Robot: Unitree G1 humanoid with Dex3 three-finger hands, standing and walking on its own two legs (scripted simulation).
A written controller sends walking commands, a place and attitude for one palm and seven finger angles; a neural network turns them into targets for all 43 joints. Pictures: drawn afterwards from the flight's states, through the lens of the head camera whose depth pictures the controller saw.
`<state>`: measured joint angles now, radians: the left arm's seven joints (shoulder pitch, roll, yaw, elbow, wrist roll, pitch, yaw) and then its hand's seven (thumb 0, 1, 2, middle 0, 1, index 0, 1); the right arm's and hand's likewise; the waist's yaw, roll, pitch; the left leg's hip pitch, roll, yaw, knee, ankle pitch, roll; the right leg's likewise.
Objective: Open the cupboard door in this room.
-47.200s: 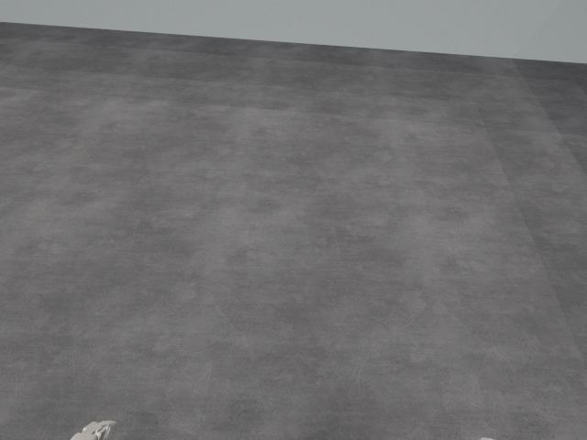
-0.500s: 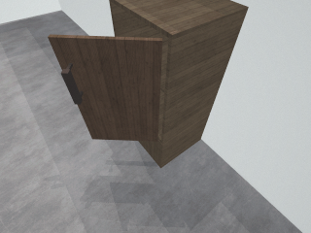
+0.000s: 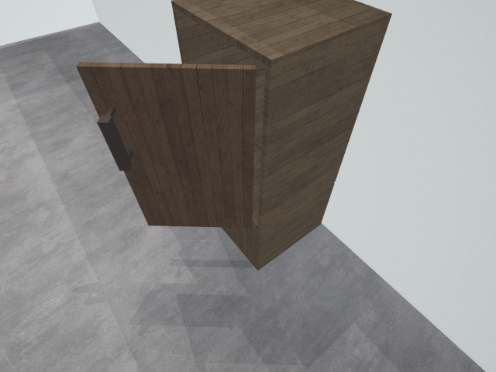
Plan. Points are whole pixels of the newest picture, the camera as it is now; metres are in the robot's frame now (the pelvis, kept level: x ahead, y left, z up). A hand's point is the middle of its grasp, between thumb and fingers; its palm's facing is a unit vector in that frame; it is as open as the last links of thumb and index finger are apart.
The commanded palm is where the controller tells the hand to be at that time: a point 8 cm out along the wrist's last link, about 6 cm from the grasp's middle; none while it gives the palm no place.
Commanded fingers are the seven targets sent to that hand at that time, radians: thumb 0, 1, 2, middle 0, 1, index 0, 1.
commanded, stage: look again from close up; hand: left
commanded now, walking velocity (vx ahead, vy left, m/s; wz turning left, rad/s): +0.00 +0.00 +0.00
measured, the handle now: (118, 139) +0.60 +0.34 +0.00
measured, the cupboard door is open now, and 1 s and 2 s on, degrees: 51 51 51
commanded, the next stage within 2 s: shuffle to correct the standing spot in 0.34 s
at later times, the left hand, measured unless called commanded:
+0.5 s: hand out of the picture +0.02 +0.20 -0.17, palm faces +0.01 -0.98 -0.21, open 7.4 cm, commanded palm none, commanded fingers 0.00 0.90 0.90 -0.20 -0.30 -0.20 -0.30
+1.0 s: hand out of the picture +0.07 +0.23 -0.18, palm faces +0.03 -0.97 -0.24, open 7.4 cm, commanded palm none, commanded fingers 0.00 0.90 0.90 -0.20 -0.30 -0.20 -0.30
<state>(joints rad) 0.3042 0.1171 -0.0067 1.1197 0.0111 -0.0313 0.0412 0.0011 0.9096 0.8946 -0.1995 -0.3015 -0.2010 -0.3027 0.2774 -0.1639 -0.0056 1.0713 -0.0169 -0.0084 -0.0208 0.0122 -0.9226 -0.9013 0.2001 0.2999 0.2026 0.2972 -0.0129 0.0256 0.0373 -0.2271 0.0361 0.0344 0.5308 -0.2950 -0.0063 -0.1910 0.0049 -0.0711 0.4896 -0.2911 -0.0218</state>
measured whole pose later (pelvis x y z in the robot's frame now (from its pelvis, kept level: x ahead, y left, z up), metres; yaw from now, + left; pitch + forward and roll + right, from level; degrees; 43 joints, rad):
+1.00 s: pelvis +0.03 +0.04 -0.01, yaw -2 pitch +0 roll +1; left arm 0.26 0.15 0.04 1.01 0.03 -0.02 0.03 0.00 0.91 0.89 -0.20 -0.30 -0.20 -0.30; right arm 0.33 -0.16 0.00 1.04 -0.02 0.00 -0.01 0.01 -0.91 -0.90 0.20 0.30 0.20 0.30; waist 0.02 0.01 0.06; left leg -0.23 -0.05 0.10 0.64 -0.41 0.06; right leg -0.29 -0.06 -0.11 0.64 -0.34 -0.04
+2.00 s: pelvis +0.07 +0.14 +0.00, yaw -1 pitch -1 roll +0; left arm 0.27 0.17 0.00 1.00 0.01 -0.01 0.04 0.00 0.92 0.89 -0.20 -0.30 -0.20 -0.30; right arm 0.35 -0.15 0.01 1.04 -0.02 0.01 -0.01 0.01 -0.92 -0.90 0.20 0.30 0.20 0.30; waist -0.03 0.02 0.01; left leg -0.27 0.02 0.08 0.54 -0.26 0.03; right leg -0.22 0.00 -0.07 0.53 -0.29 -0.03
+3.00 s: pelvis +0.11 +0.16 +0.01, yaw -2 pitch -1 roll +0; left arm 0.24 0.20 -0.01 1.10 0.01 -0.01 0.03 0.00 0.91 0.89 -0.20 -0.30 -0.20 -0.30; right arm 0.22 -0.17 0.02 1.14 -0.02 -0.03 -0.02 0.01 -0.91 -0.90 0.20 0.30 0.20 0.30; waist 0.00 -0.03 0.04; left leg -0.16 -0.03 0.12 0.41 -0.25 0.06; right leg -0.13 -0.03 -0.04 0.43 -0.29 0.01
